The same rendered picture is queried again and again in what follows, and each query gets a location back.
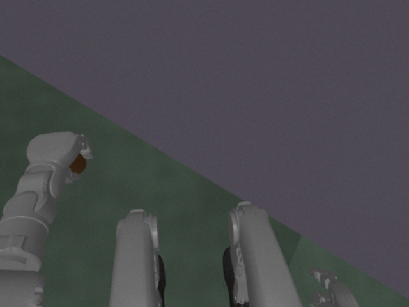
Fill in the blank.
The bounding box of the right robot hand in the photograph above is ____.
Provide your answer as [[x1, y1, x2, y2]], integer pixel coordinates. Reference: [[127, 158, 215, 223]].
[[309, 267, 360, 307]]

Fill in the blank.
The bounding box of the right robot foot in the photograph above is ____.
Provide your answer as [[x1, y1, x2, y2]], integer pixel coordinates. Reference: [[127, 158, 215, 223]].
[[223, 247, 249, 307]]

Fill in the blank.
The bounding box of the left robot hand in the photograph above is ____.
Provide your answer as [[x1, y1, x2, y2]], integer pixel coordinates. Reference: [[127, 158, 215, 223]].
[[27, 131, 93, 184]]

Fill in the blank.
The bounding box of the left robot arm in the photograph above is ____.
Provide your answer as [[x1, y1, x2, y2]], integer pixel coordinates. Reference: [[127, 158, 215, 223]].
[[0, 161, 66, 307]]

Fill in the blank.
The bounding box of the tin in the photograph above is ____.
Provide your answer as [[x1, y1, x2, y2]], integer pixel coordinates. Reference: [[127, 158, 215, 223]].
[[69, 153, 86, 174]]

